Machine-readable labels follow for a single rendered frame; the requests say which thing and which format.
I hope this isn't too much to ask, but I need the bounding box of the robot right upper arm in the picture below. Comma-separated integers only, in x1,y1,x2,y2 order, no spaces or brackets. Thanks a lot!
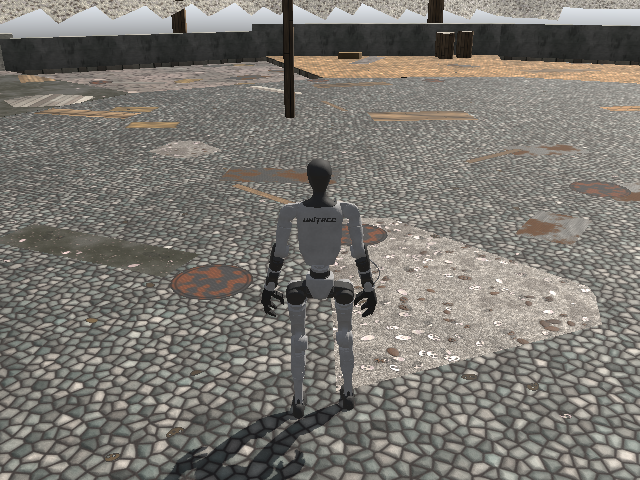
340,202,366,258

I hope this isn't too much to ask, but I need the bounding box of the left robot shin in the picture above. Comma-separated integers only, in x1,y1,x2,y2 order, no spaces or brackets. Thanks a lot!
291,335,306,404

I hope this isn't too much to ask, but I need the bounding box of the robot left hand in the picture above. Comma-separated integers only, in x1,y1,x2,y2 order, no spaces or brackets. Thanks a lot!
261,288,284,317

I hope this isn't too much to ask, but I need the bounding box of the robot left upper arm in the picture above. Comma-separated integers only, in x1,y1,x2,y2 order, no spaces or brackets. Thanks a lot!
274,202,299,258

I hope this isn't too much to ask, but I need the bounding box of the robot right hand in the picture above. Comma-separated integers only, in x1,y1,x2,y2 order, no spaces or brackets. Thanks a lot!
354,289,377,317

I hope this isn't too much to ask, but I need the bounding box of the robot right forearm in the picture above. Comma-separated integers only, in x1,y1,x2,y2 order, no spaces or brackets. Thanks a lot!
355,243,375,292

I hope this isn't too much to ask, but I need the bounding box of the robot left foot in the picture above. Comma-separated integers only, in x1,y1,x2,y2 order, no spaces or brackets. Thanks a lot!
292,391,307,418

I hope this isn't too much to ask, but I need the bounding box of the robot left forearm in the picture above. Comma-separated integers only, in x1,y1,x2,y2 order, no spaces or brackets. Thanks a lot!
264,243,284,291

